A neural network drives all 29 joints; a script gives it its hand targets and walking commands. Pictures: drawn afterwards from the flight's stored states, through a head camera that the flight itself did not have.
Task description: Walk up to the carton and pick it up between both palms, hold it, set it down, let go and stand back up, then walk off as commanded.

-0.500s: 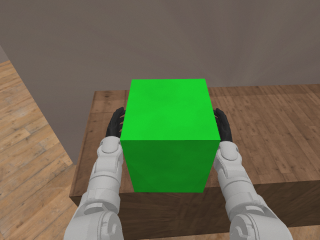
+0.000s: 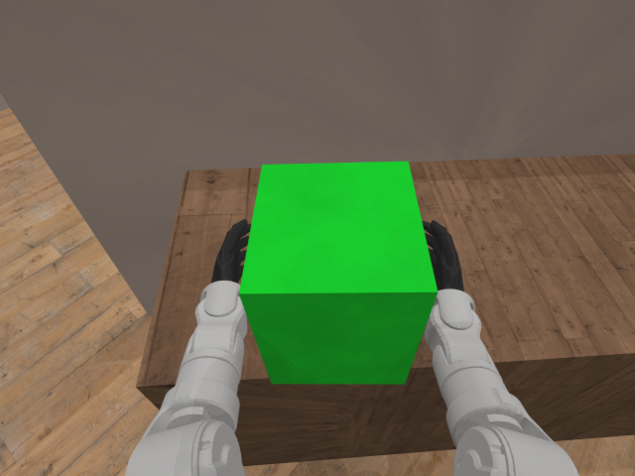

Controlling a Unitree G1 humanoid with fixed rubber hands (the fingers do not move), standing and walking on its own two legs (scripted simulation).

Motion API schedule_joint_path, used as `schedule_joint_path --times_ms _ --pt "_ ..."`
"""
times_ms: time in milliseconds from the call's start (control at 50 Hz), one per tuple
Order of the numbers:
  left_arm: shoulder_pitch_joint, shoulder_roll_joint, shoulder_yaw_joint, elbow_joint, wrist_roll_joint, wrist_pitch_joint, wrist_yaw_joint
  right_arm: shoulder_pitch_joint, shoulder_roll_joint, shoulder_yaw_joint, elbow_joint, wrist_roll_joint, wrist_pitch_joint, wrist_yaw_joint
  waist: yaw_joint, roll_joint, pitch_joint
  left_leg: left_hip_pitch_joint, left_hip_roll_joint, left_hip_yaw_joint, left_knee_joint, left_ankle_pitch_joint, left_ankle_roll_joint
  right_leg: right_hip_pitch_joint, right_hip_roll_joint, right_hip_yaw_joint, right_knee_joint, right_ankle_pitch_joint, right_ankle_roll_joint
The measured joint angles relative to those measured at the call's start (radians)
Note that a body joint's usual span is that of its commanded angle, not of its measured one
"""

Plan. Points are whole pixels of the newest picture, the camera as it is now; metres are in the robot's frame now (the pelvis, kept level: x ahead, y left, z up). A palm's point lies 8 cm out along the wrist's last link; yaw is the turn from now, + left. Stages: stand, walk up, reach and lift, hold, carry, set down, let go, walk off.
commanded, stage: set down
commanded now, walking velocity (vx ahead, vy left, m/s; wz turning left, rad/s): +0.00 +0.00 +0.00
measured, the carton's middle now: (336, 278) +0.39 -0.01 +0.02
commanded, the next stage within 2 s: none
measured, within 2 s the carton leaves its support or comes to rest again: neither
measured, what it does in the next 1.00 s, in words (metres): stands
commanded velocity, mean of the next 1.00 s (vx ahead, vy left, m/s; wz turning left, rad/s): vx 0.00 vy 0.00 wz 0.00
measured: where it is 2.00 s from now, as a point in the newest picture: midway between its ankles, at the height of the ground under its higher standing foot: outside the picture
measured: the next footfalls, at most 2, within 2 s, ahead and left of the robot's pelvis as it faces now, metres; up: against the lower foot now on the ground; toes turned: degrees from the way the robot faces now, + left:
none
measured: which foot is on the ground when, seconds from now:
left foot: down 0.00-1.00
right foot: down 0.00-1.00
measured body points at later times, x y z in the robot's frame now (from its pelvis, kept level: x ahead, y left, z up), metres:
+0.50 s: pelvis +0.00 +0.00 +0.00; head +0.04 +0.01 +0.45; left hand +0.40 +0.13 +0.03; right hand +0.37 -0.16 +0.03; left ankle +0.00 +0.11 -0.75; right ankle -0.01 -0.12 -0.75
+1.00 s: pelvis +0.00 +0.00 +0.00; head +0.05 +0.02 +0.45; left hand +0.40 +0.14 +0.03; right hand +0.37 -0.16 +0.03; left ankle +0.00 +0.11 -0.75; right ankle -0.01 -0.11 -0.75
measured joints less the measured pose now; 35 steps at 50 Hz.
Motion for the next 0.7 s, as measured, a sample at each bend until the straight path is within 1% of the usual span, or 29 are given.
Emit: schedule_joint_path --times_ms 200,320,540,700 --pt "-0.004 -0.014 0.033 0.01 0.021 -0.041 -0.011 0.01 0.002 -0.016 0.003 -0.012 -0.038 0.001 0.005 0.002 0.017 0.013 0.0 0.009 -0.006 -0.001 0.002 0.008 -0.002 0.002 0.0 -0.003 0.002" --pt "-0.004 -0.021 0.042 0.004 0.029 -0.049 -0.01 0.007 0.003 -0.028 0.008 -0.024 -0.047 0.005 0.006 -0.001 0.02 0.01 0.001 0.012 -0.006 -0.001 0.002 0.006 -0.002 0.001 -0.002 -0.001 0.001" --pt "-0.019 -0.029 0.079 0.01 0.062 -0.079 -0.027 0.01 0.02 -0.07 -0.004 -0.053 -0.06 0.012 0.011 -0.004 0.032 0.002 0.006 0.018 -0.008 0.004 -0.001 -0.006 0.001 0.001 0.002 0.002 -0.002" --pt "-0.027 -0.037 0.112 -0.008 0.093 -0.084 -0.045 0.004 0.044 -0.114 -0.032 -0.102 -0.057 0.024 0.012 -0.012 0.042 -0.002 0.008 0.02 -0.009 0.008 -0.003 -0.013 0.002 -0.002 0.008 0.001 -0.005"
